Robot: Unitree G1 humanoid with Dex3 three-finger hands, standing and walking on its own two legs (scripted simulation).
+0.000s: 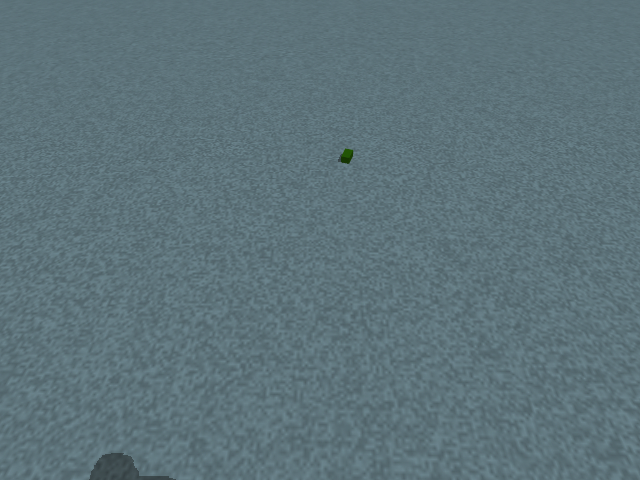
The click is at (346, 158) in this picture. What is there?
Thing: small brick
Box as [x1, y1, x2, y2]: [341, 149, 352, 163]
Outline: 345,149 341,156 341,161 348,163 352,156 352,150
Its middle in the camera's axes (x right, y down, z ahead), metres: +0.13 -0.46 +2.13
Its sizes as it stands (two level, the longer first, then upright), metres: 0.078 0.045 0.038
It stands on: the floor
